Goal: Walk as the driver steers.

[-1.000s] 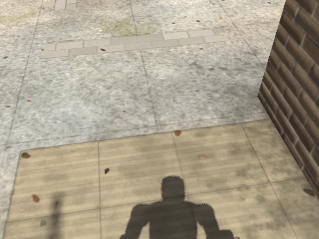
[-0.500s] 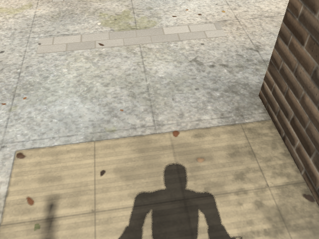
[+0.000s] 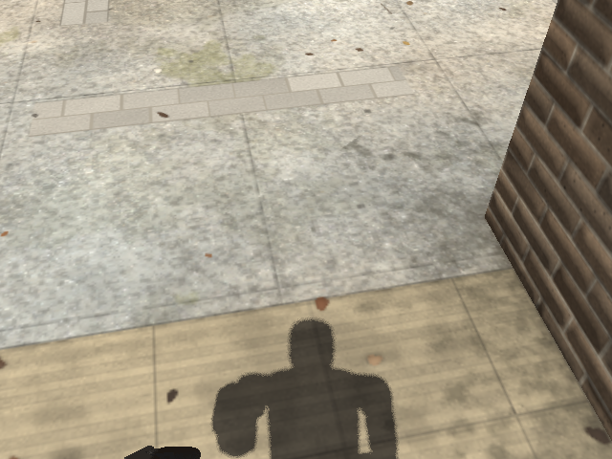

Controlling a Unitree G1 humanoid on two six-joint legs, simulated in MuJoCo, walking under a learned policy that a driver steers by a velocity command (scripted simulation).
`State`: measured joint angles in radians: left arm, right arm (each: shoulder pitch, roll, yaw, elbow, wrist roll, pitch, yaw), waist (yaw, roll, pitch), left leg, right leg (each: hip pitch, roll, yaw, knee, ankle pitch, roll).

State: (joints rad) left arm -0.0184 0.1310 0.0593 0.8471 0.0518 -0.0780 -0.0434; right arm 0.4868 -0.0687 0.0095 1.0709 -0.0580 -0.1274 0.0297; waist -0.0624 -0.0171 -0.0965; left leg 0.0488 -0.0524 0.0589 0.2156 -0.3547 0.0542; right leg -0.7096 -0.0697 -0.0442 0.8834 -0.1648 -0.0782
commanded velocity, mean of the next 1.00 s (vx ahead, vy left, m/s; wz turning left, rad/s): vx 0.49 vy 0.00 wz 0.26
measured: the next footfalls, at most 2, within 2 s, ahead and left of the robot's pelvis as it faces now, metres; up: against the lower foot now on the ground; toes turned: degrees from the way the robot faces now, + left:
right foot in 0.12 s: +0.23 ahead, -0.13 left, +0.00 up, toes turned -2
left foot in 0.66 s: +0.49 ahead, +0.16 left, +0.00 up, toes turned +20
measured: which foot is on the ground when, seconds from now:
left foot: down 0.00-0.16, up 0.18-0.64, down 0.66-1.00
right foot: up 0.00-0.10, down 0.12-0.66, up 0.68-1.00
